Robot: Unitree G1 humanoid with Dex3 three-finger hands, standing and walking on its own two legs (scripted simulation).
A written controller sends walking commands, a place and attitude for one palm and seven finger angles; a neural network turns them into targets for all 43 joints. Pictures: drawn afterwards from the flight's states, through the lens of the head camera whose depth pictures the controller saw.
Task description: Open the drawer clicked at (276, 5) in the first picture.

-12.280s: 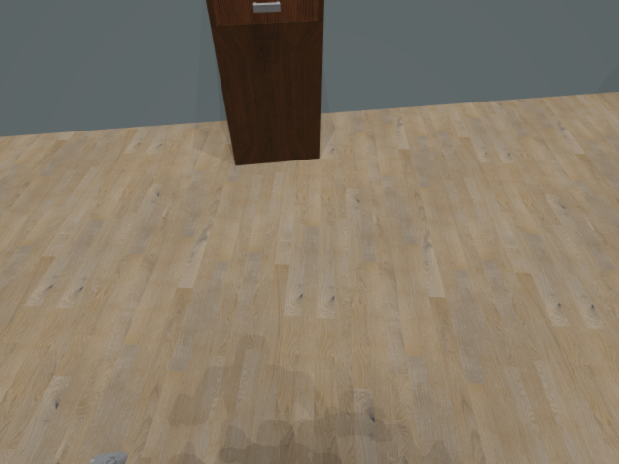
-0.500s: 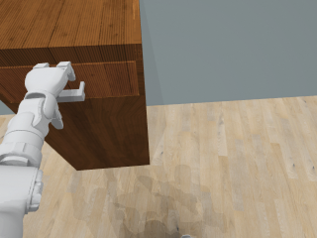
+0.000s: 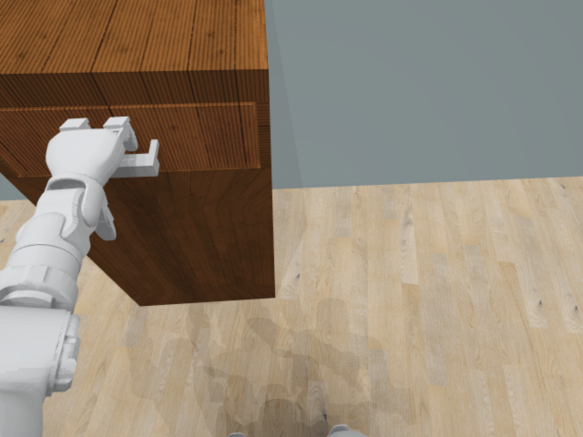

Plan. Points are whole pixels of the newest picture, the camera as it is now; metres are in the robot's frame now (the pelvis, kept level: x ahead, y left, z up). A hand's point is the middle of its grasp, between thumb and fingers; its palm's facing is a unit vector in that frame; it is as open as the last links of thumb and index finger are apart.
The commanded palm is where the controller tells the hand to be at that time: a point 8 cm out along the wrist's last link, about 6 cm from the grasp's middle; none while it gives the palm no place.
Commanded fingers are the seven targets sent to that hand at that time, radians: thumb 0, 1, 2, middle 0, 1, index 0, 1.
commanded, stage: lower the fingers behind the handle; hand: left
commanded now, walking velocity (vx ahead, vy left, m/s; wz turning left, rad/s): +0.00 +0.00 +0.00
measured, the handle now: (123, 156) +0.53 +0.25 +0.04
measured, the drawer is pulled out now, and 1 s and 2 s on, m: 0.00 0.00 0.00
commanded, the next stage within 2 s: lift the fingers back up to retry in 0.86 s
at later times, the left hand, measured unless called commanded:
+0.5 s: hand (106, 176) +0.48 +0.26 +0.05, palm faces -0.05 +0.04 -1.00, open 13.8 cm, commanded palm +0.46 +0.26 +0.07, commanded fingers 0.00 -0.50 0.30 -0.30 -1.20 -0.30 -1.20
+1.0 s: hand (106, 176) +0.48 +0.26 +0.05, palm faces -0.05 +0.03 -1.00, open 13.8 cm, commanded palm +0.47 +0.26 +0.07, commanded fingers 0.00 -0.50 0.30 -0.30 -1.20 -0.30 -1.20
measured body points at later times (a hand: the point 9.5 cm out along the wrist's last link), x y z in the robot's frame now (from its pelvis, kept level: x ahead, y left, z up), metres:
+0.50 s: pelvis -0.02 +0.00 -0.02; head +0.08 +0.01 +0.42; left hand +0.48 +0.26 +0.10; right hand -0.02 -0.27 -0.14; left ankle -0.02 +0.09 -0.71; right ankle +0.00 -0.12 -0.71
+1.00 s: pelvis -0.04 +0.00 -0.03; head +0.08 +0.01 +0.41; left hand +0.48 +0.26 +0.10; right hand -0.04 -0.27 -0.14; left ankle -0.02 +0.09 -0.71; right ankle +0.00 -0.12 -0.71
